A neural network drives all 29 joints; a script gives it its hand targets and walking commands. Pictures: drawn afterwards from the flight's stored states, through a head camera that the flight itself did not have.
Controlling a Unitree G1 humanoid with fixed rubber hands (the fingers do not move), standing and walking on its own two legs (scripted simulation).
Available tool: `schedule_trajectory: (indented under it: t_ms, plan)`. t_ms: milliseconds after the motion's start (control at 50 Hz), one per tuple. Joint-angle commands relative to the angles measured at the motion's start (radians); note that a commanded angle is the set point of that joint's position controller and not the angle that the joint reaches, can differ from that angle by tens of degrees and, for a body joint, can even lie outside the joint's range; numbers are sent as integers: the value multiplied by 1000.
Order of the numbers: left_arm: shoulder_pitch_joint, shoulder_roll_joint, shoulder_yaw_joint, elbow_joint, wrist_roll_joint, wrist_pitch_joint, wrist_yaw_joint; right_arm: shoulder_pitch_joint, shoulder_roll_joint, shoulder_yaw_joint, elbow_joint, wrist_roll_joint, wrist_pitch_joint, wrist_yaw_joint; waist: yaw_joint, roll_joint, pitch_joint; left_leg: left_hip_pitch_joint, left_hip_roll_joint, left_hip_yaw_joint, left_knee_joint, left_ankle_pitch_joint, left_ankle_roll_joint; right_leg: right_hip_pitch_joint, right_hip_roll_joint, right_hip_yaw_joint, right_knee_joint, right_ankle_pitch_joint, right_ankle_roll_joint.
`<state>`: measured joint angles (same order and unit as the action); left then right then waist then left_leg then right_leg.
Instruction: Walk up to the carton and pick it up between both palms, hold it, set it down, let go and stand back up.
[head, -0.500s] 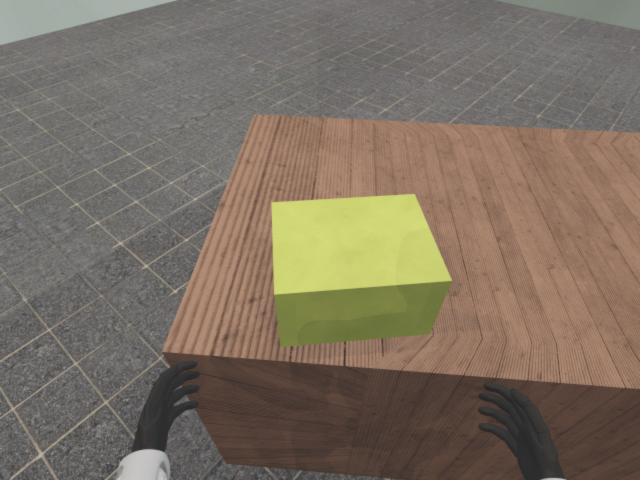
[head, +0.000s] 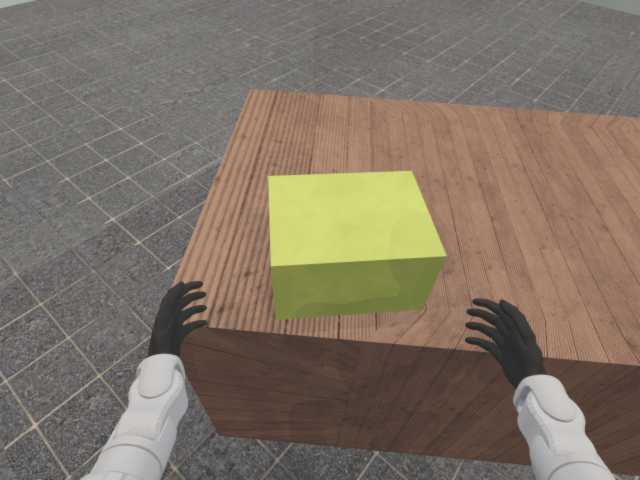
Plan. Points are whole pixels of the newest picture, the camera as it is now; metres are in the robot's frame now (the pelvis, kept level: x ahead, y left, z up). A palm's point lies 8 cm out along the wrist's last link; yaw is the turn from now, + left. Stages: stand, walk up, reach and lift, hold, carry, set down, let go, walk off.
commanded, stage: reach and lift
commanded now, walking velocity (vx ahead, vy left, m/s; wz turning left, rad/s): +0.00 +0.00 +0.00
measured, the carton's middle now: (345, 243) +0.52 -0.01 -0.03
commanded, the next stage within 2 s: none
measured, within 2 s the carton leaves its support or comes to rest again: neither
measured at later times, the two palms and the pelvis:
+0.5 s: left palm (182, 280) +0.36 +0.22 +0.04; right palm (519, 285) +0.39 -0.24 +0.04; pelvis +0.00 +0.00 +0.00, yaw +0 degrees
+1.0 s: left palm (177, 228) +0.42 +0.23 +0.08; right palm (504, 222) +0.47 -0.22 +0.09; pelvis +0.00 +0.00 +0.00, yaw +1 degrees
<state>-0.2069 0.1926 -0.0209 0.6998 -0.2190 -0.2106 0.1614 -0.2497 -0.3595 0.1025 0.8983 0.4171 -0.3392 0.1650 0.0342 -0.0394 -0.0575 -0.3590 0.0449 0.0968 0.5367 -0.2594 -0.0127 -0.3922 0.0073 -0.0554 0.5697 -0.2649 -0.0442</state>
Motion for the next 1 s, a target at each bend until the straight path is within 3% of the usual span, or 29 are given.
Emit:
schedule_trajectory:
  t_ms: [0,80,120,160,180,220,260,300,420,480,500,540,560,580,600,620,680,840,860,900,960,980]
  plan:
    - [-355,121,42,-214,20,-18,-4,-374,-237,-70,-154,14,-16,-9,9,5,-403,76,-32,-65,-87,153,-2,202,-3,117,-113,265,37]
    - [-373,137,76,-237,56,16,-15,-388,-267,-71,-119,25,-4,-21,6,52,-470,118,-39,-66,-73,281,-14,236,6,103,-113,397,37]
    - [-371,139,92,-215,55,37,-27,-420,-279,-74,-126,17,0,-29,3,-4,-485,82,-41,-67,-77,300,-3,293,10,108,-102,473,52]
    - [-491,126,49,-273,31,44,-11,-556,-330,-128,-136,10,6,-15,-7,29,-527,74,-25,-81,-97,258,-12,228,25,79,-99,391,39]
    - [-462,104,47,-216,36,59,-4,-525,-319,-98,-97,15,23,-2,6,6,-476,98,-22,-81,-82,254,-7,175,30,77,-116,332,31]
    - [-516,101,14,-216,8,74,-1,-576,-337,-114,-104,14,53,11,-3,5,-487,131,-12,-86,-90,219,-3,99,40,55,-145,255,20]
    - [-561,98,7,-214,4,97,8,-613,-348,-108,-88,24,79,23,8,26,-512,143,-8,-90,-81,216,-5,66,42,51,-143,227,11]
    - [-589,107,16,-211,-2,113,12,-645,-352,-96,-87,31,96,26,10,5,-549,146,-9,-86,-69,238,-2,71,40,56,-145,249,20]
    - [-661,157,74,-246,7,133,-9,-730,-367,-70,-132,54,100,-1,26,-46,-693,24,-32,-74,-42,327,6,240,29,80,-81,494,59]
    - [-628,181,120,-204,17,143,-32,-726,-363,-32,-148,65,109,-25,35,-111,-715,-55,-46,-62,-27,361,20,347,21,107,-53,637,84]
    - [-710,210,140,-227,25,140,-39,-784,-365,-38,-153,68,109,-36,38,-81,-759,-96,-52,-54,-38,357,20,382,12,118,-41,679,93]
    - [-753,202,131,-223,26,140,-36,-822,-363,-41,-132,71,116,-44,31,-59,-789,-121,-47,-61,-49,350,16,390,14,114,-33,675,88]
    - [-756,195,117,-167,22,150,-40,-840,-371,-42,-84,69,128,-45,23,-62,-775,-99,-42,-65,-42,335,13,349,17,106,-45,622,80]
    - [-794,201,109,-191,15,154,-41,-856,-372,-53,-93,76,133,-45,26,-27,-789,-81,-41,-64,-39,343,6,319,18,103,-53,604,72]
    - [-762,186,93,-160,11,163,-45,-834,-381,-55,-66,70,138,-47,9,-37,-788,-59,-39,-67,-34,350,3,303,23,96,-63,603,66]
    - [-811,207,101,-199,8,168,-47,-879,-389,-66,-96,74,138,-52,17,-15,-835,-47,-42,-62,-30,379,-2,295,25,93,-62,632,64]
    - [-848,215,113,-176,13,182,-52,-932,-395,-62,-86,72,142,-63,21,-26,-890,-56,-44,-60,-14,420,-4,296,29,84,-57,665,77]
    - [-1033,234,93,-72,-18,229,-40,-1103,-403,-67,-4,48,201,-62,38,-32,-865,-27,-34,-62,-25,363,-7,182,42,51,-86,521,68]
    - [-1007,222,91,-71,-24,228,-36,-1086,-389,-52,-3,53,204,-60,43,-51,-870,-22,-30,-63,-21,384,-5,188,46,47,-83,539,69]
    - [-1064,236,86,-111,-21,221,-30,-1106,-397,-63,-9,62,201,-64,38,-8,-973,-34,-34,-61,-8,433,-18,217,42,49,-65,621,73]
    - [-1112,253,94,-63,-23,233,-32,-1171,-417,-66,27,53,213,-71,32,-23,-1007,-70,-33,-62,-6,421,-18,242,38,50,-58,636,75]
    - [-1070,250,102,-34,-22,236,-38,-1140,-407,-47,47,50,217,-74,33,-58,-979,-81,-36,-59,-1,438,-11,276,40,54,-51,682,80]
